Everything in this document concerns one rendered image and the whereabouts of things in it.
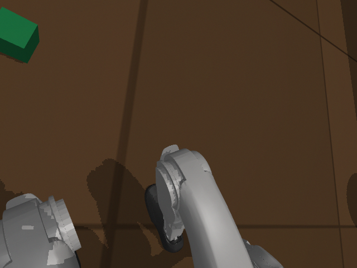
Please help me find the right robot hand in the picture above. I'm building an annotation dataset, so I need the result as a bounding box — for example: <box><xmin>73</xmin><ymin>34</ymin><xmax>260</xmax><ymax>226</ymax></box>
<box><xmin>242</xmin><ymin>239</ymin><xmax>284</xmax><ymax>268</ymax></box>

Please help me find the right robot foot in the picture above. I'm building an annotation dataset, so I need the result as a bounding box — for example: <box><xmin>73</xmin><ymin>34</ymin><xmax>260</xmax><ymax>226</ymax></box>
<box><xmin>144</xmin><ymin>184</ymin><xmax>184</xmax><ymax>253</ymax></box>

